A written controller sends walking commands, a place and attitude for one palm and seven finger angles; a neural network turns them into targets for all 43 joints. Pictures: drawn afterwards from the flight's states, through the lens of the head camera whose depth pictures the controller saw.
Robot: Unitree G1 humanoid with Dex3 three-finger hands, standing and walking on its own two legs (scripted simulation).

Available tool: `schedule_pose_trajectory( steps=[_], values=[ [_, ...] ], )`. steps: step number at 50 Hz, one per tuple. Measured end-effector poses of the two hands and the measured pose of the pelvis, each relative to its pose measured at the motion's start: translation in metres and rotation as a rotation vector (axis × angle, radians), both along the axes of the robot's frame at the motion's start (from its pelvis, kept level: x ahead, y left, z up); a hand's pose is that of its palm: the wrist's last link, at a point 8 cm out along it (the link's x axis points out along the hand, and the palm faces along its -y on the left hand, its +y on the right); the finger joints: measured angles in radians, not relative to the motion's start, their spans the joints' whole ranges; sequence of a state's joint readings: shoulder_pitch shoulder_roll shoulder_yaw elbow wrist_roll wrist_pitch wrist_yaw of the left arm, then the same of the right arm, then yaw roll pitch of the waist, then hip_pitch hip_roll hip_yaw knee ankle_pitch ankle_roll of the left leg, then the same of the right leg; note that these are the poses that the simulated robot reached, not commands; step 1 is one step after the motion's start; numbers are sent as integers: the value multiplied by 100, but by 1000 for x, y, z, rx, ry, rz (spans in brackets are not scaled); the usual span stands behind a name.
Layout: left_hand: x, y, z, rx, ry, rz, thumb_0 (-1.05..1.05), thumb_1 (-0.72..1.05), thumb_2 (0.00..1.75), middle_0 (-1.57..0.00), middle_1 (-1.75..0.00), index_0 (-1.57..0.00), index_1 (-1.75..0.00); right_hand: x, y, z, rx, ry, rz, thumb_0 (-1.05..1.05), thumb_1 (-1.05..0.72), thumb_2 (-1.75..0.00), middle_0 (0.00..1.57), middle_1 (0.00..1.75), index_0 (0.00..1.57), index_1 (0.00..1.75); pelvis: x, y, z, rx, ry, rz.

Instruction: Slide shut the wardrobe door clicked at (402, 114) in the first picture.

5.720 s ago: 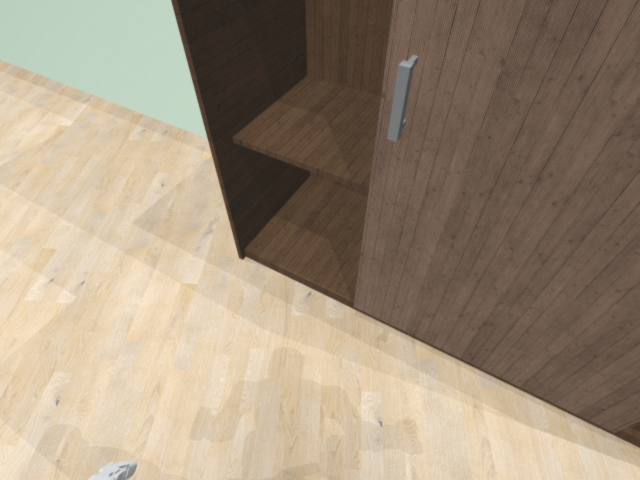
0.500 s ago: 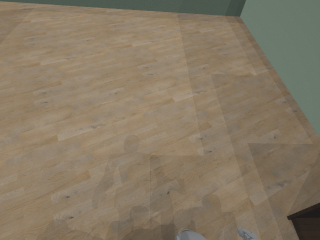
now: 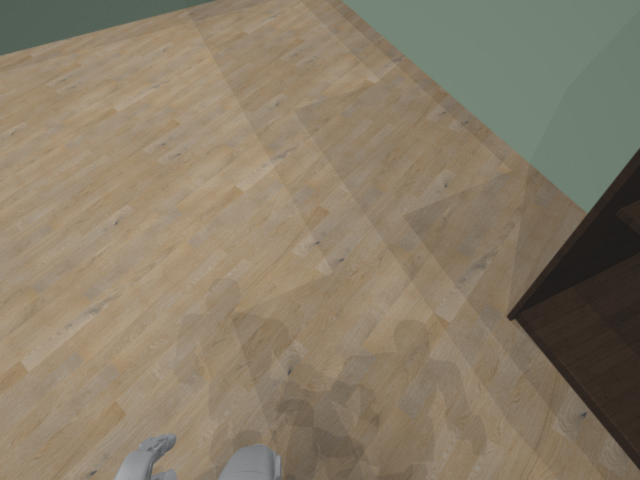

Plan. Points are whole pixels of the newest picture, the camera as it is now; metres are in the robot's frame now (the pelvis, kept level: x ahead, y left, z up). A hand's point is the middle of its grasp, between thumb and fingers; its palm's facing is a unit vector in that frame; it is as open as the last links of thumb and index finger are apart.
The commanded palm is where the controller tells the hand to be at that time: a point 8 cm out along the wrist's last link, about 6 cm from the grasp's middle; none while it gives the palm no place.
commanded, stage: turn to face it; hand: right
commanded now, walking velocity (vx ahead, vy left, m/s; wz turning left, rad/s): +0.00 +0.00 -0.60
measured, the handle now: out of the picture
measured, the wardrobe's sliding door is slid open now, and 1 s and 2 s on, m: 0.49 0.49 0.49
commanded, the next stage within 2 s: take the last steps up to it in 1.66 s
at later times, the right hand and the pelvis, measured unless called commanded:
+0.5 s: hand out of the picture +0.06 -0.18 -0.14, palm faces +0.29 +0.92 -0.27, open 7.4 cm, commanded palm none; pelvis +0.01 +0.04 +0.00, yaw -19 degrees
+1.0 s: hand out of the picture -0.06 -0.25 -0.16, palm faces +0.59 +0.77 -0.25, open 7.4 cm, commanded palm none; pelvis -0.01 -0.02 +0.00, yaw -35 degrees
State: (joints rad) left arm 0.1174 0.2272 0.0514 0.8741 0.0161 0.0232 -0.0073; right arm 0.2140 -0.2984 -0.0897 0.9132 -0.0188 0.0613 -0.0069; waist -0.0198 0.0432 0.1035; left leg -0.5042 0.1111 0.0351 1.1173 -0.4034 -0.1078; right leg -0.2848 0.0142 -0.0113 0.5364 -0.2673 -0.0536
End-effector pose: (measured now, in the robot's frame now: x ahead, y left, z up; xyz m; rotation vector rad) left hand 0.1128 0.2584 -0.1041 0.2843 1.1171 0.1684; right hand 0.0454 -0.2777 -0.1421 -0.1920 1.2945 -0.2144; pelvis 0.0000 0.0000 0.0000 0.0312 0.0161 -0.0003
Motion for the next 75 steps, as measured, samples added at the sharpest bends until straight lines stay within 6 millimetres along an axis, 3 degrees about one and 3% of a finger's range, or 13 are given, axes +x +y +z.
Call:
schedule_pose_trajectory(
  steps=[7,15,21,26,30,36,39,43,50,57,62,69,75],
  values=[
    [-2,-8,-9,-44,37,-30,0,91,89,-20,-30,-20,-30,34,13,13,3,-133,-30,1,-91,-90,20,30,20,30,5,6,2,-6,0,-84],
    [-7,17,-39,-86,108,-51,0,91,89,-20,-30,-20,-30,55,46,26,-32,-265,-57,1,-91,-90,20,30,20,30,10,34,-10,-32,7,-182],
    [4,30,-39,-79,157,-115,0,91,89,-20,-30,-20,-30,20,60,34,-46,-231,-136,1,-91,-90,20,30,21,30,11,42,-3,-42,-13,-276],
    [23,22,-32,-60,180,-195,0,91,89,-20,-30,-20,-30,-21,59,29,-37,-168,-226,1,-91,-90,21,30,21,30,11,39,1,-58,-16,-348],
    [48,-1,-28,-37,168,-282,1,91,89,-20,-30,-20,-30,-63,51,17,-19,-104,-309,1,-91,-90,21,30,21,30,8,28,-1,-54,-13,-401],
    [92,-57,-21,5,55,-429,0,91,89,-20,-30,-20,-30,-132,24,-15,10,-4,-450,1,-91,-90,21,30,21,30,-1,0,-18,-36,-7,-472],
    [100,-80,-10,10,8,-472,0,91,89,-20,-30,-20,-30,-152,13,-15,10,40,-498,1,-91,-90,20,30,20,30,-5,-9,-13,-19,-10,-494],
    [101,-100,0,13,7,-519,0,91,89,-20,-30,-20,-30,-155,1,-4,5,0,-536,1,-91,-90,20,30,20,30,-7,-16,-2,-3,-10,-539],
    [96,-118,-2,-15,42,-570,0,91,89,-20,-30,-20,-30,-139,-8,11,-24,-107,-579,1,-91,-90,20,30,20,30,-5,-19,5,1,-8,-619],
    [95,-107,-18,-30,110,-597,0,91,89,-20,-30,-20,-30,-112,-1,23,-62,-193,-610,1,-91,-90,20,30,20,30,3,-6,2,-9,0,-707],
    [107,-89,-39,-42,159,-625,0,91,89,-20,-30,-20,-30,-103,16,29,-118,-244,-640,1,-91,-90,20,30,20,30,16,11,-8,-28,15,-772],
    [130,-89,-38,-25,191,-710,0,91,89,-20,-30,-20,-30,-137,56,37,-118,-185,-748,1,-91,-90,20,30,21,30,21,17,0,-50,-4,-876],
    [144,-120,-31,0,190,-807,0,91,89,-20,-30,-20,-30,-182,85,27,-70,-102,-852,1,-91,-90,21,30,21,30,16,13,2,-66,3,-942]
  ],
)
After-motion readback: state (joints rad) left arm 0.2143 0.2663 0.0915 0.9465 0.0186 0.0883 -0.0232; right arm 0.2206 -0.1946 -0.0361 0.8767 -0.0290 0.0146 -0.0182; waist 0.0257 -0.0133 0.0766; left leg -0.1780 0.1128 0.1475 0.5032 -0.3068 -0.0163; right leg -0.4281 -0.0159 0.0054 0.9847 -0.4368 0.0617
